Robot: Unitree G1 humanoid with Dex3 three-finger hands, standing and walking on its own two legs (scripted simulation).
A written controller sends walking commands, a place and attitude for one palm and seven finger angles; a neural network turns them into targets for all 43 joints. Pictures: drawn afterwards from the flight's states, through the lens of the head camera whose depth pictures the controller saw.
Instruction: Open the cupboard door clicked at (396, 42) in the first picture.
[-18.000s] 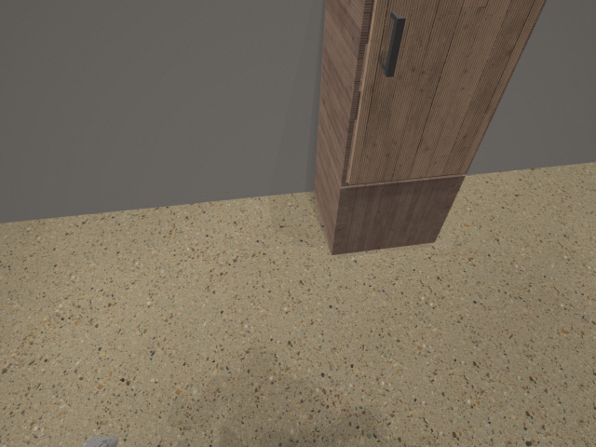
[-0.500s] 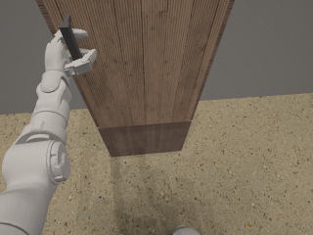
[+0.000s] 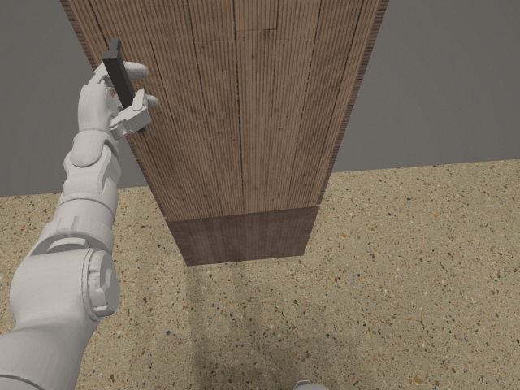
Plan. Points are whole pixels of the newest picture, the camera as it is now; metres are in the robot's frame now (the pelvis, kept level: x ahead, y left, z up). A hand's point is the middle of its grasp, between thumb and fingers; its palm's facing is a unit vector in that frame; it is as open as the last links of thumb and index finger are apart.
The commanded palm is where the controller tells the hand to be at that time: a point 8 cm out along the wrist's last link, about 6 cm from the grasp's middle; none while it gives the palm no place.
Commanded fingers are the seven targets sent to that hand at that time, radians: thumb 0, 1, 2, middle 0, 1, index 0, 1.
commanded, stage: pull the door open along its arc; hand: left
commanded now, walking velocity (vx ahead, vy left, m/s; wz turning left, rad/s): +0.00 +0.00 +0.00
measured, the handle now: (128, 87) +0.55 +0.16 +0.15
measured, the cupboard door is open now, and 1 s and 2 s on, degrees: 2 36 37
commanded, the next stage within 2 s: open thumb and fingers to let go in 0.74 s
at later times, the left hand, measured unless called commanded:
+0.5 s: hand (184, 191) +0.35 +0.07 +0.14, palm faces +0.28 -0.96 +0.05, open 5.6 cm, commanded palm +0.29 +0.11 +0.14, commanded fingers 0.00 0.90 0.90 -0.40 -1.35 -0.40 -1.35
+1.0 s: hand (214, 218) +0.31 +0.03 +0.15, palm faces +0.38 -0.92 -0.03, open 6.1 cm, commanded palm +0.25 +0.07 +0.14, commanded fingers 0.00 0.27 0.63 -0.35 -1.28 -0.35 -1.28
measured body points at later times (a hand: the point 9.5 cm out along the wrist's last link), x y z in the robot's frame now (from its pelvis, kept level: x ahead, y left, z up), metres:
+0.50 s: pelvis +0.00 -0.01 +0.01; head +0.00 -0.03 +0.46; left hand +0.33 +0.12 +0.14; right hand +0.19 -0.22 -0.08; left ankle -0.02 +0.12 -0.71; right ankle +0.00 -0.12 -0.71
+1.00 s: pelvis -0.01 -0.03 +0.02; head -0.02 -0.06 +0.46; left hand +0.28 +0.08 +0.15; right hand +0.20 -0.22 -0.09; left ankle -0.02 +0.12 -0.71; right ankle +0.00 -0.12 -0.71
